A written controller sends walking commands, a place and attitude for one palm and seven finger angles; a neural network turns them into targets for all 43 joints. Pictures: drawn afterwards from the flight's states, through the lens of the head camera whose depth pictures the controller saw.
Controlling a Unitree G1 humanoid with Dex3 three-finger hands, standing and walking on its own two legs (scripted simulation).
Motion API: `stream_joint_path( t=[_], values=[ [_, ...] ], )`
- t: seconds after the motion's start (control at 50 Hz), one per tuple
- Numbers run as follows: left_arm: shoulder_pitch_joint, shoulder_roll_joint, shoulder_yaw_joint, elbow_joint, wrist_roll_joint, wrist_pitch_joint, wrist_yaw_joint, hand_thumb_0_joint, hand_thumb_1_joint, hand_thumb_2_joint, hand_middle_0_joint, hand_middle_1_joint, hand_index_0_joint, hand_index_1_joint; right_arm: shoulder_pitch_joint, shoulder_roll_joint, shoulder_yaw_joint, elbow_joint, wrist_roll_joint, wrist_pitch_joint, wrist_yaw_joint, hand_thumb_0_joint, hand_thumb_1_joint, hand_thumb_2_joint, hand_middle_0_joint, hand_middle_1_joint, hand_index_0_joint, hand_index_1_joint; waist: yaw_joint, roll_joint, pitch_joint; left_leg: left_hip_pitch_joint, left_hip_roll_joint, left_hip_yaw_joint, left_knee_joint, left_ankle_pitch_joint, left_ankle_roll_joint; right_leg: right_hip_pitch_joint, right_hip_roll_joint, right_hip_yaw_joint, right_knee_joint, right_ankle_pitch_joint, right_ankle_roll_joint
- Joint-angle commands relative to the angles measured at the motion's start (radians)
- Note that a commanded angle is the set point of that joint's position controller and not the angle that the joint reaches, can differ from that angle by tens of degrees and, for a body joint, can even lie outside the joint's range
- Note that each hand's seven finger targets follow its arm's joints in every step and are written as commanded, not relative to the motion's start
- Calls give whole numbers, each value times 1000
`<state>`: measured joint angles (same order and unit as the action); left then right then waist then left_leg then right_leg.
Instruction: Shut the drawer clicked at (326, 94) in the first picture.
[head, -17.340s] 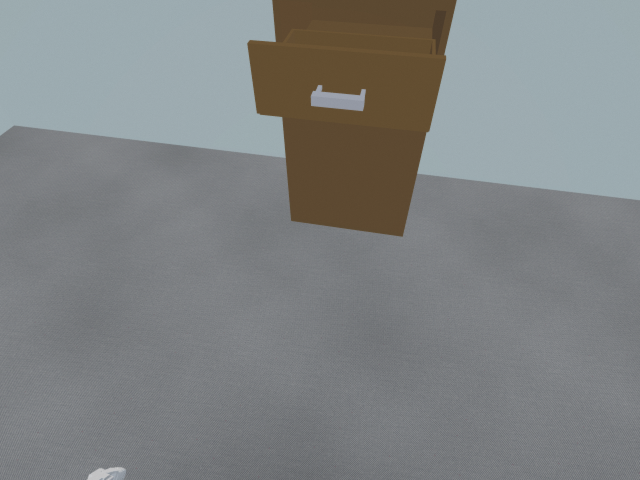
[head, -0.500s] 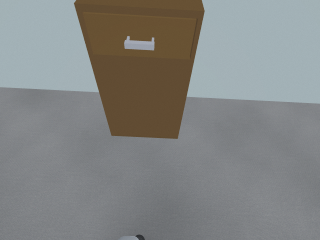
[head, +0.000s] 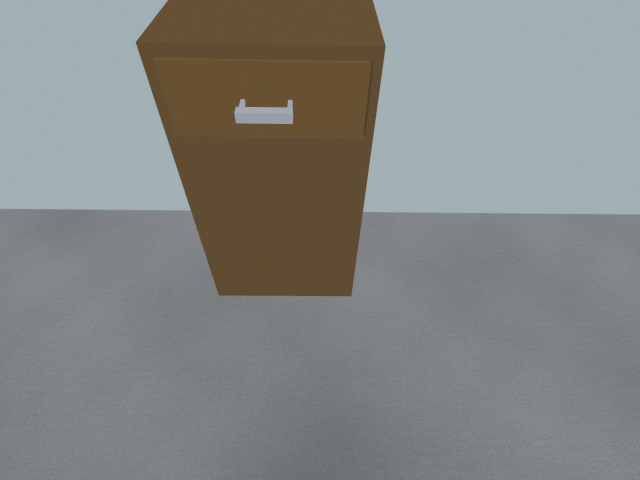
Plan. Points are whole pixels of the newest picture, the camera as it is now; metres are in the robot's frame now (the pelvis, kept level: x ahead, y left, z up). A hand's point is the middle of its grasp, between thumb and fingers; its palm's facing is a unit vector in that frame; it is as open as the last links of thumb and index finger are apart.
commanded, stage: let the arm hang, fingers relaxed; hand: left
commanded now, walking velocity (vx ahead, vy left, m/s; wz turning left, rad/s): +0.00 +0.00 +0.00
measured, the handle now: (265, 109) +0.83 +0.16 +0.03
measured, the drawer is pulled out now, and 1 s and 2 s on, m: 0.00 0.00 0.00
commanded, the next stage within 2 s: look to check the result in 0.02 s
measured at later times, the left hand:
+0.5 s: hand out of the picture +0.01 +0.22 -0.17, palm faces +0.01 -0.96 -0.27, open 7.4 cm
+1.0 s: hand out of the picture +0.03 +0.22 -0.17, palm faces -0.02 -0.96 -0.27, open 7.4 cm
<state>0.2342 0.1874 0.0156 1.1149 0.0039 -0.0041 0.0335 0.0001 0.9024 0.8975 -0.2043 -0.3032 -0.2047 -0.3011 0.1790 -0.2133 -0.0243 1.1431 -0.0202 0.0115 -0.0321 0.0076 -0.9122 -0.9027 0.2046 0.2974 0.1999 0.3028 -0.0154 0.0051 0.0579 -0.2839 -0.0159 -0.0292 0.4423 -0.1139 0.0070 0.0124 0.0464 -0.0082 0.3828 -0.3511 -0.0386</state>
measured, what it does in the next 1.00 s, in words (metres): stands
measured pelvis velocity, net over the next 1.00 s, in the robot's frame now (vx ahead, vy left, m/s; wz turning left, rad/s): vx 0.01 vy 0.00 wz -0.02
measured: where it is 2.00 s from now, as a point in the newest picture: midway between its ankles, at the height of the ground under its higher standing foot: outside the picture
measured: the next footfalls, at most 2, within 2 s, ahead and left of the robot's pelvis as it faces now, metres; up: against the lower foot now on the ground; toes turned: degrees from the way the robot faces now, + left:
none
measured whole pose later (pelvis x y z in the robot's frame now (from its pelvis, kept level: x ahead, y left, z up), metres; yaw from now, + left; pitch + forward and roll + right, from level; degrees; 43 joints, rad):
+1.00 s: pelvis +0.01 +0.00 +0.00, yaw -1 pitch -2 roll +0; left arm 0.21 0.25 0.01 1.13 0.00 0.00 0.02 0.00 0.90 0.90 -0.20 -0.30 -0.20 -0.30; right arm 0.13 -0.26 -0.02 1.15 -0.02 0.01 -0.02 0.01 -0.91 -0.90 0.21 0.30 0.20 0.30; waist -0.01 0.00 0.07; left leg -0.25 -0.02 0.00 0.38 -0.10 0.01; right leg 0.04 0.03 0.02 0.33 -0.33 -0.03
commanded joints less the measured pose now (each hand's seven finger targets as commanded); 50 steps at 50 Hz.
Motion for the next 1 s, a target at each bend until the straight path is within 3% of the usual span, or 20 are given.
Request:
stream_joint_path(
  t=[0.0, 0.1, 0.24, 0.3, 0.44, 0.8, 0.98],
  values=[
    [71, 150, 33, -21, 3, -10, 10, 0, 900, 900, -200, -300, -200, -300, 16, -127, -21, -38, 4, -16, -12, 0, -900, -900, 200, 300, 200, 300, 5, -1, 4, 144, 105, -79, -12, 164, 39, -172, -144, 75, -93, 300, 15],
    [64, 159, 32, -17, 3, -8, 5, 0, 900, 900, -200, -300, -200, -300, 10, -142, -20, -39, 4, -18, -12, 0, -900, -900, 200, 300, 200, 300, 4, 23, -8, 160, 114, -99, -40, 136, 42, -173, -134, 76, -100, 208, -3],
    [62, 172, 32, -11, 5, -10, 3, 0, 900, 900, -200, -300, -200, -300, 3, -163, -23, -39, 6, -20, -11, 0, -900, -900, 200, 300, 200, 300, 5, -4, -23, 186, 118, -104, -51, 152, 44, -168, -133, 75, -107, 200, -8],
    [61, 173, 31, -7, 4, -8, 1, 0, 900, 900, -200, -300, -200, -300, -6, -165, -23, -36, 6, -19, -10, 0, -900, -900, 200, 300, 200, 300, 5, 14, -11, 187, 120, -111, -71, 122, 44, -178, -132, 72, -112, 152, -12],
    [57, 192, 30, -9, 5, -12, 1, 0, 900, 900, -200, -300, -200, -300, -19, -176, -26, -36, 9, -18, -6, 0, -900, -900, 200, 300, 200, 300, 4, -22, -15, 199, 118, -103, -65, 131, 42, -182, -138, 78, -126, 176, -5],
    [30, 218, 31, -13, 5, -15, -1, 0, 900, 900, -200, -300, -200, -300, -51, -199, -24, -39, 7, -22, -4, 0, -900, -900, 200, 300, 200, 300, 4, 7, -20, 209, 121, -95, -73, 136, 36, -175, -145, 86, -134, 202, -1],
    [20, 226, 32, -16, 4, -17, -2, 0, 900, 900, -200, -300, -200, -300, -54, -207, -24, -39, 7, -23, -4, 0, -900, -900, 200, 300, 200, 300, 4, -7, -28, 218, 124, -92, -75, 144, 36, -169, -145, 91, -138, 216, -1]
  ],
)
